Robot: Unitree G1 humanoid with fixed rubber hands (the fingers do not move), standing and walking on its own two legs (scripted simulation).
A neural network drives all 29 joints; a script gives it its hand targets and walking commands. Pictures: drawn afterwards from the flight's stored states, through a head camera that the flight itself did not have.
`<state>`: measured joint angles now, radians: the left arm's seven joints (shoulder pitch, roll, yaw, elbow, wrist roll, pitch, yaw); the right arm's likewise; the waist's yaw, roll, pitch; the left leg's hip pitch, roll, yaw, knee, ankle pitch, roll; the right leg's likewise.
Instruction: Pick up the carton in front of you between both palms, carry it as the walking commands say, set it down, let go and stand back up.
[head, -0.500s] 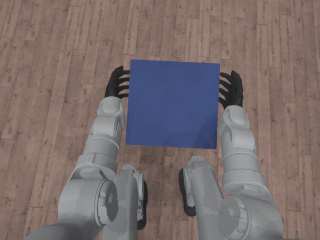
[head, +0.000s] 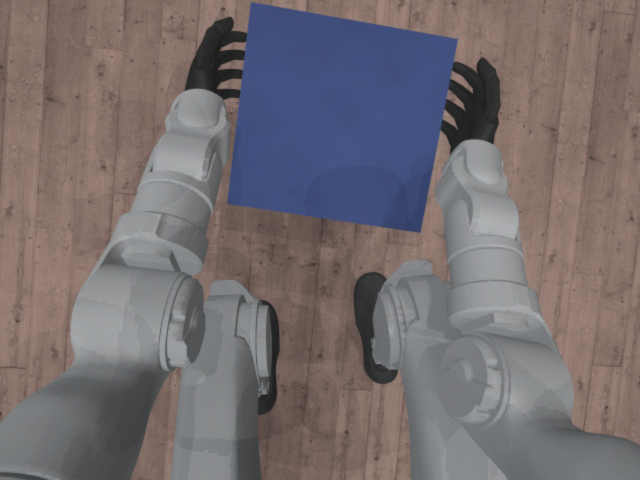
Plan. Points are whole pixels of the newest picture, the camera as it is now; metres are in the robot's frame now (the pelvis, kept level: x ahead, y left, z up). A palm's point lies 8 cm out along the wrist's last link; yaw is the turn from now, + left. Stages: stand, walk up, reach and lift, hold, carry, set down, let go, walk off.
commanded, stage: set down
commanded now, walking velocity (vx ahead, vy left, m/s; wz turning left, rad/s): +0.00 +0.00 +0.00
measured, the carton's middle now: (331, 136) +0.49 -0.04 -0.24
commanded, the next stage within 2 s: none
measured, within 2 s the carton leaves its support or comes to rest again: rests again in 0.78 s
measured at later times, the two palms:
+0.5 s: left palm (226, 92) +0.54 +0.09 -0.20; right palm (471, 121) +0.49 -0.20 -0.17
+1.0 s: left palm (237, 89) +0.55 +0.08 -0.22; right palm (477, 118) +0.49 -0.22 -0.19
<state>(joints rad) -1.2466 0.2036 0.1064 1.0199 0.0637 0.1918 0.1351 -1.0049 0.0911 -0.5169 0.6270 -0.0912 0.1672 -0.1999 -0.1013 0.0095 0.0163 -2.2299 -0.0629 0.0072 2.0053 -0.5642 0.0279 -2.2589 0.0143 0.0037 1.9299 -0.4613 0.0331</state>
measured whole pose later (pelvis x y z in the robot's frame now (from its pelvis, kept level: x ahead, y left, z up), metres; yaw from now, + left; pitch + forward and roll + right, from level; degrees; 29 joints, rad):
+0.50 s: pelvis +0.00 +0.01 -0.04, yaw -1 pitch +43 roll -4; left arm -1.38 0.25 0.03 1.16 0.04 0.16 0.10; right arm -1.17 -0.04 -0.57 0.84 -0.03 0.13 -0.12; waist -0.13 -0.03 0.10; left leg -2.33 -0.07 0.00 2.17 -0.60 0.04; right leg -2.34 0.06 0.01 2.08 -0.50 0.08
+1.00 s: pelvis +0.01 +0.00 -0.05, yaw -2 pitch +42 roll -4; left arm -1.42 0.21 0.16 1.14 0.18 0.12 0.01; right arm -1.22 -0.13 -0.58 0.94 -0.03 0.11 -0.07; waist -0.11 -0.07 0.16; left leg -2.32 -0.06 -0.02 2.22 -0.63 0.03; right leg -2.35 0.07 -0.01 2.11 -0.51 0.06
